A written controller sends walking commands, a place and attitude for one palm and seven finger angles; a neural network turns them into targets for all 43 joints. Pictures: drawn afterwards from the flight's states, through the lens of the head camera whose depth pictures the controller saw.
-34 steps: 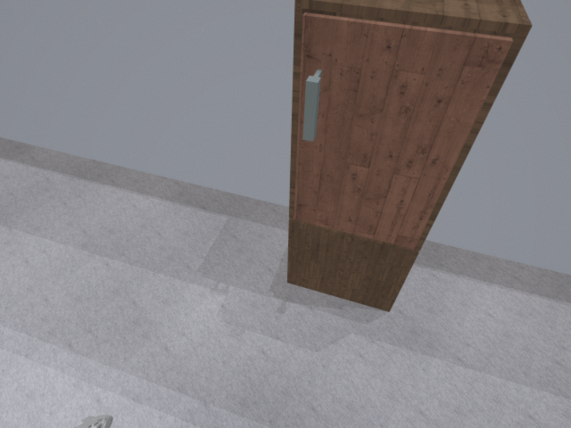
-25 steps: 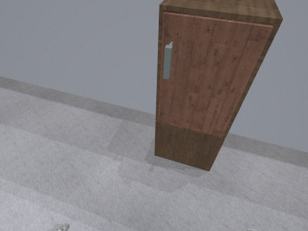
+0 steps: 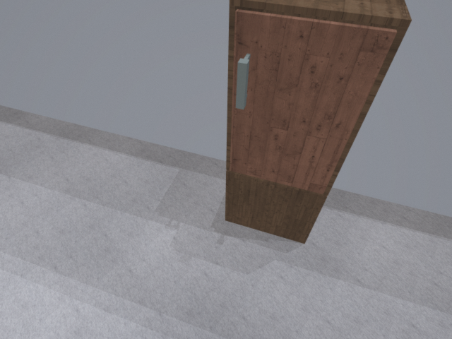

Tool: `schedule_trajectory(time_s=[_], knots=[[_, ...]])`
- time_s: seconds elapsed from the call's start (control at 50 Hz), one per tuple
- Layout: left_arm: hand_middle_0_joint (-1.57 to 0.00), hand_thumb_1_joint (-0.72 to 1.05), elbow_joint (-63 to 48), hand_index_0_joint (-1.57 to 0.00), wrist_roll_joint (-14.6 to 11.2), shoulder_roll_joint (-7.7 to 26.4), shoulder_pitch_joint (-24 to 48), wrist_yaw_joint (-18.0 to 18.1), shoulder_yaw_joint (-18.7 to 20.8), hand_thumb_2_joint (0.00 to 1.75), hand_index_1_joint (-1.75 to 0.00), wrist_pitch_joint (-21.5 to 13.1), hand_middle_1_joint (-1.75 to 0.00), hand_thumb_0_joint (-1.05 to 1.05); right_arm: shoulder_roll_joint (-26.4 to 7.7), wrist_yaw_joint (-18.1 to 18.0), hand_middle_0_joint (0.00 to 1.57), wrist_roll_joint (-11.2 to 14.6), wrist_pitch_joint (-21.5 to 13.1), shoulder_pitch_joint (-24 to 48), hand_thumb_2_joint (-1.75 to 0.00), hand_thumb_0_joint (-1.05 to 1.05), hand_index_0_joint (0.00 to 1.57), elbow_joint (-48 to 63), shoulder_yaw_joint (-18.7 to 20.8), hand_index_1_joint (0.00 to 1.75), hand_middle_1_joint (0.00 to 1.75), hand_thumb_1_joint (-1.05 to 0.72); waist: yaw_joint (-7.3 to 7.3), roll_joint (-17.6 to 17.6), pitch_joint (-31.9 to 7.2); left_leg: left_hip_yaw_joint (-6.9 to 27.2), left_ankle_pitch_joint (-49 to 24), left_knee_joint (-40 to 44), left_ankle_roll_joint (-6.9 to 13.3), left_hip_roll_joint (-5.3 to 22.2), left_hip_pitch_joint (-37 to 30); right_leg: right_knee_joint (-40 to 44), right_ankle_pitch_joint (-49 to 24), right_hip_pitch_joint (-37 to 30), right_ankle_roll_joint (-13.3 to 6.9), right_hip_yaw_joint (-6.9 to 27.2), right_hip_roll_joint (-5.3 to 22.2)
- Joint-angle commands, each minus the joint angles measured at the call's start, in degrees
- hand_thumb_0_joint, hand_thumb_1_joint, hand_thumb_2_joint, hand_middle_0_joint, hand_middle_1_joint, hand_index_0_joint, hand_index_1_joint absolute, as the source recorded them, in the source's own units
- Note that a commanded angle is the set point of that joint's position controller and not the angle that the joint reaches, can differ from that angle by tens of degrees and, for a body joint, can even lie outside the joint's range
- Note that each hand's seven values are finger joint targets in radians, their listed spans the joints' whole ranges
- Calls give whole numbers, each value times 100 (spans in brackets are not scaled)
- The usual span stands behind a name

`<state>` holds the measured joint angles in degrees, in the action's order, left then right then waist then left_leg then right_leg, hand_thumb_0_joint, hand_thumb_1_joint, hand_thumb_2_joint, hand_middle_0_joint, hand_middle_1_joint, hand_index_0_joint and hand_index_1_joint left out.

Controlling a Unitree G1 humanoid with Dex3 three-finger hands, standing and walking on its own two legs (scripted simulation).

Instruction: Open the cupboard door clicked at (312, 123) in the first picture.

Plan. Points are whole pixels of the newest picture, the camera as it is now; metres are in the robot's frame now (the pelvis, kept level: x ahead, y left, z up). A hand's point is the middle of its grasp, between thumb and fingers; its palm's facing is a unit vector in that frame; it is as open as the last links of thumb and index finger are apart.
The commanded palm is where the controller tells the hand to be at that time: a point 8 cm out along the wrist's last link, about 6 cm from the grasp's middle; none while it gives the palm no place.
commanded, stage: stand and wait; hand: left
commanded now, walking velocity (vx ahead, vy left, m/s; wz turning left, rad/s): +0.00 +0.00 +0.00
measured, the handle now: (244, 81) +0.76 +0.00 +0.07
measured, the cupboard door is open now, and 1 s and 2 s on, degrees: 0 0 0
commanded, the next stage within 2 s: look at it before walking up in 0.16 s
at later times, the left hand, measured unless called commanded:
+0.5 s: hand out of the picture +0.08 +0.24 -0.15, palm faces -0.02 -0.94 -0.33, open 7.4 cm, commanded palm none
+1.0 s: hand out of the picture +0.09 +0.24 -0.15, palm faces -0.02 -0.94 -0.34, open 7.4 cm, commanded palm none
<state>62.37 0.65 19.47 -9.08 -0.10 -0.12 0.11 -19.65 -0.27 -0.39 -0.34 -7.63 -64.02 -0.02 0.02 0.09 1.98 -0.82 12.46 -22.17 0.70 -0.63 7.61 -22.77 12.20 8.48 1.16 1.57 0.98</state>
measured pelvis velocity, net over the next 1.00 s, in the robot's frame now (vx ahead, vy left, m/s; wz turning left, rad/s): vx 0.01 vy -0.01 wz -0.02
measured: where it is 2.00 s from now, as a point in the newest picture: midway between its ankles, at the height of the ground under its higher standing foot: outside the picture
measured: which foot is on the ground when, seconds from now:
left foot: down 0.00-1.00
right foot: down 0.00-1.00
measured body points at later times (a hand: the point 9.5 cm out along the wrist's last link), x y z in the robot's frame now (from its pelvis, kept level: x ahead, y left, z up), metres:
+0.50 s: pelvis +0.00 -0.01 +0.00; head +0.01 -0.01 +0.45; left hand +0.08 +0.29 -0.13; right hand +0.08 -0.30 -0.13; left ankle +0.00 +0.11 -0.74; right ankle +0.00 -0.13 -0.74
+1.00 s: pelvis +0.01 -0.01 +0.00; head +0.02 -0.01 +0.45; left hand +0.09 +0.29 -0.13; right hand +0.10 -0.30 -0.13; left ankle +0.00 +0.11 -0.74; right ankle +0.00 -0.13 -0.74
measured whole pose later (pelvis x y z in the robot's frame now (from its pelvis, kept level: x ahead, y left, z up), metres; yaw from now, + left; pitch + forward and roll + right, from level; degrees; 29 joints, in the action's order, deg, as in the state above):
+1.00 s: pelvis +0.01 -0.01 +0.00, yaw -1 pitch -2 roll +0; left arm 61.5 0.7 19.0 -7.9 0.1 0.4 0.3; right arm -19.1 -0.9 -0.4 -0.5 -5.4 -63.2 0.0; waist 0.8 0.4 1.9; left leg -1.6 12.7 -20.9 -0.3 0.6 6.6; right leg -21.8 12.2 8.0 0.3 2.3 -0.3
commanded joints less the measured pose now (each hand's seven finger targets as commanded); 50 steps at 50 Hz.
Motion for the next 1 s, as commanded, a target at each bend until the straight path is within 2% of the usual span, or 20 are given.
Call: schedule_trajectory(time_s=[0.0,0.12,0.46,0.54,0.66,0.8,0.88,0.9,0.98], knots=[[-20,90,-380,-20,0,1175,348,83,208,90,-30,-163,-30,0,-1152,-44,20,-5,-169,336,-90,0,20,401,231,30,30,-90,-7,-51,-253,656,-486,500,111,699,81,401,-426,30,-272,484,582],[-20,90,-373,-20,2,1186,365,81,213,90,-30,-175,-30,0,-1148,-39,20,-9,-173,310,-90,0,20,372,229,30,30,-90,-9,-126,-270,654,-478,500,93,693,73,453,-357,51,-277,522,599],[-20,90,-398,-20,4,1162,412,75,219,90,-30,-178,-30,0,-1136,-47,20,-11,-185,359,-90,0,20,365,219,30,30,-90,2,-36,-298,655,-698,518,73,717,6,449,-600,2,-267,485,590],[-20,90,-392,-20,1,1172,391,81,218,90,-30,-197,-30,0,-1145,-52,20,-9,-187,354,-90,0,20,368,224,30,30,-90,-14,-94,-470,620,-963,448,66,732,-148,407,-957,-86,-283,489,611],[-20,90,-380,-20,-3,1171,368,89,224,90,-30,-194,-30,0,-1145,-68,20,-3,-198,380,-90,0,20,355,209,30,30,-90,8,1,-499,591,-1251,459,63,762,-199,356,-1270,-212,-277,438,613],[-20,90,-361,-20,2,1176,351,95,228,90,-30,-190,-30,0,-1138,-72,20,0,-184,392,-90,0,20,365,209,30,30,-90,12,-32,-470,605,-1293,485,60,762,-256,410,-1291,-230,-276,432,607],[-20,90,-371,-20,3,1180,395,82,236,90,-30,-167,-30,0,-1177,-85,20,-10,-181,405,-90,0,20,359,218,30,30,-90,3,-14,-306,537,-1117,518,45,781,-277,448,-1193,-72,-284,507,570],[-20,90,-396,-20,11,1179,376,80,252,90,-30,-153,-30,0,-1149,-92,20,-10,-174,362,-90,0,20,382,230,30,30,-90,2,-71,-317,487,-1195,431,44,798,-321,389,-1352,-30,-297,531,557],[-20,90,-433,-20,9,589,31,107,191,90,-30,23,-30,0,-509,-124,20,-27,-64,1,-90,0,20,421,164,30,30,-90,-31,-109,-362,189,-1125,102,-76,813,-251,43,-1649,187,-244,667,512]])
